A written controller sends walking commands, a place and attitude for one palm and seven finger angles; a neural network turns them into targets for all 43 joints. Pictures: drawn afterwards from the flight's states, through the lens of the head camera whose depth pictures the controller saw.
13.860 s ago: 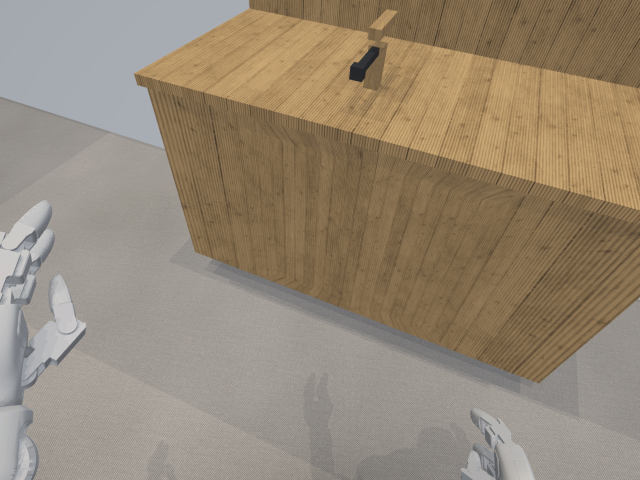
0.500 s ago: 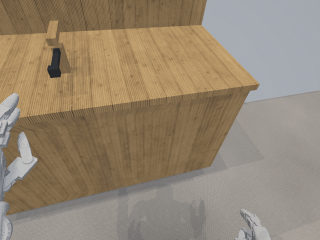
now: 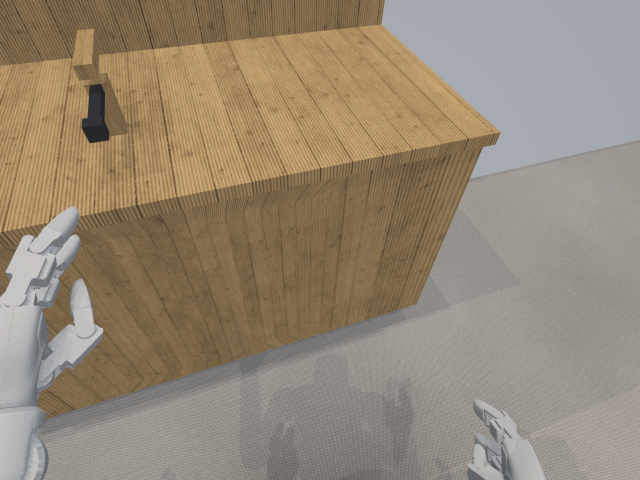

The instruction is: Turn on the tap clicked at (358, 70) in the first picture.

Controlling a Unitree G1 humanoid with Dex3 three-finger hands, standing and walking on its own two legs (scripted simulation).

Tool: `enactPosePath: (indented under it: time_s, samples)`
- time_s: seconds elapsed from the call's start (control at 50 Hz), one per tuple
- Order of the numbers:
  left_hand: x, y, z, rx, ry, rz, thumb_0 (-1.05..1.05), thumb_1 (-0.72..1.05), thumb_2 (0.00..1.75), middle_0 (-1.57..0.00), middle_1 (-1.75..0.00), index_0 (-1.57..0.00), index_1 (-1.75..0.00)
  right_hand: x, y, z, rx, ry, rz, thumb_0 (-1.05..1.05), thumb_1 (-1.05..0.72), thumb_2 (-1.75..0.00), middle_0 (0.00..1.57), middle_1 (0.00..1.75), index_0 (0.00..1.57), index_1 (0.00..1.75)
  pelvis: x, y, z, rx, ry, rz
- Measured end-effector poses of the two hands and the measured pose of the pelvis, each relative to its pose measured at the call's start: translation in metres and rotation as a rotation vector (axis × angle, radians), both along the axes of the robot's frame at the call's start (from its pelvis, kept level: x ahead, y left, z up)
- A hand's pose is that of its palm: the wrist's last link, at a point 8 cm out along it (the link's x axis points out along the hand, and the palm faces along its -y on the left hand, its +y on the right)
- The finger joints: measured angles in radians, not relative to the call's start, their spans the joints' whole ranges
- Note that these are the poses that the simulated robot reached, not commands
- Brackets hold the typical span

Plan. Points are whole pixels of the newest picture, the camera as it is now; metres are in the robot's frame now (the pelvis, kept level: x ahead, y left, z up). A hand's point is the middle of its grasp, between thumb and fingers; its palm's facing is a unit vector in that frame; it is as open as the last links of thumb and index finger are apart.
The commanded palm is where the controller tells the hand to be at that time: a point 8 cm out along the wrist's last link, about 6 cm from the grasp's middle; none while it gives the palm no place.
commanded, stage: look again from close up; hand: left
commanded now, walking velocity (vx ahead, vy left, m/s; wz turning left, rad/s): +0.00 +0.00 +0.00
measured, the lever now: (95, 129) +0.56 +0.38 +0.12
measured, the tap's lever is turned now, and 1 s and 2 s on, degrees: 0 0 0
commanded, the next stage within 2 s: shuffle to correct the standing spot in 0.04 s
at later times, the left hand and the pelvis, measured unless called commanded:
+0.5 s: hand (46, 283) +0.26 +0.29 +0.15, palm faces +0.43 -0.84 -0.32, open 7.4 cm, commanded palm +0.19 +0.31 +0.18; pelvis +0.04 +0.02 -0.01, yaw +1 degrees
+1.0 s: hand (91, 203) +0.35 +0.27 +0.18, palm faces +0.44 -0.83 -0.34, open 7.4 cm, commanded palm +0.29 +0.31 +0.18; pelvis +0.14 +0.02 -0.01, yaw +3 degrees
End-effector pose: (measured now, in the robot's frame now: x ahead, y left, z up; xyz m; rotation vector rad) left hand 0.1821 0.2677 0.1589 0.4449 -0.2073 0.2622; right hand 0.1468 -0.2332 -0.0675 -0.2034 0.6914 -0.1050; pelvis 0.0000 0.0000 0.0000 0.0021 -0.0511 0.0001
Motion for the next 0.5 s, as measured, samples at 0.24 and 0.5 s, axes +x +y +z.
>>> enactPosePath:
  time_s: [0.24,0.5]
  samples:
    - [-0.009,0.039,0.026,-0.008,-0.188,0.182,0.01,0.89,0.90,-0.22,-0.30,-0.21,-0.30,0.016,0.016,0.008,-0.048,-0.005,0.106,0.01,-0.90,-0.90,0.20,0.30,0.20,0.30,0.005,-0.004,0.003,-0.016,-0.001,0.029]
    - [0.035,0.058,0.005,-0.030,-0.141,0.105,0.01,0.89,0.90,-0.22,-0.30,-0.21,-0.30,0.052,0.040,0.004,-0.037,-0.029,0.028,0.01,-0.90,-0.90,0.20,0.30,0.20,0.30,0.039,0.025,-0.008,-0.018,0.005,0.019]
